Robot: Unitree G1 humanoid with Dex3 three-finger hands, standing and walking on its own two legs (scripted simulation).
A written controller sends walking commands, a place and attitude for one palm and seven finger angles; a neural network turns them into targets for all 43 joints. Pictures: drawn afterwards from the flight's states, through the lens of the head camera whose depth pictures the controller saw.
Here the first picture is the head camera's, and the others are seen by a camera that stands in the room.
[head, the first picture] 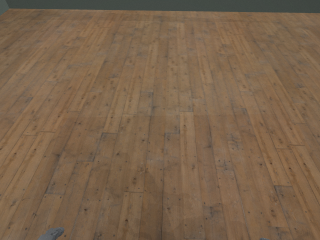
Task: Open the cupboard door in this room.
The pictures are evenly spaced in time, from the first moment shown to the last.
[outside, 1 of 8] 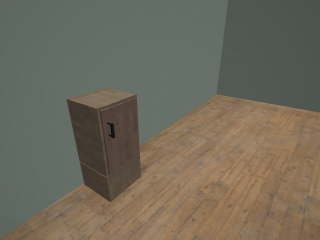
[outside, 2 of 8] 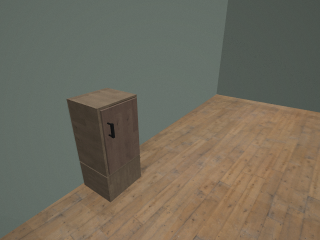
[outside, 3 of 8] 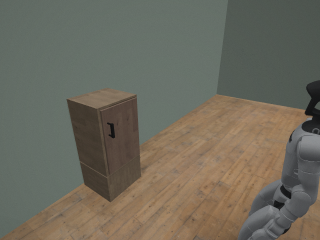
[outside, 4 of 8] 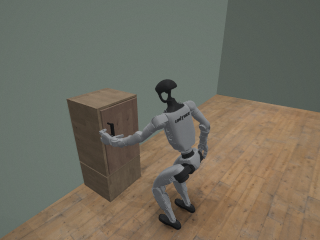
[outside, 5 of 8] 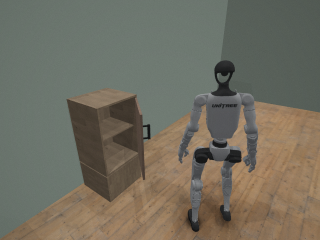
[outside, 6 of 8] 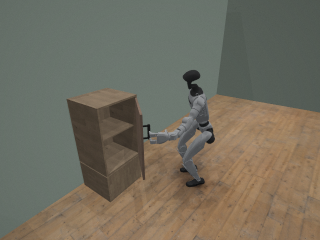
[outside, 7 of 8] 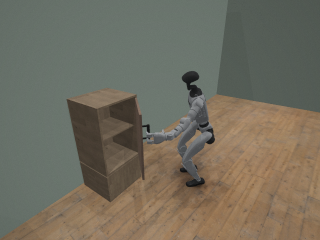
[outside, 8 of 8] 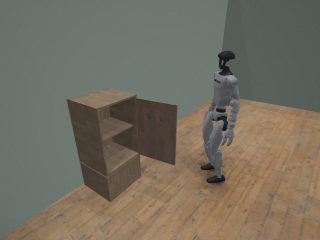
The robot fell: no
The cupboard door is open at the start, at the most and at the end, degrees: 0 98 98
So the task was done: yes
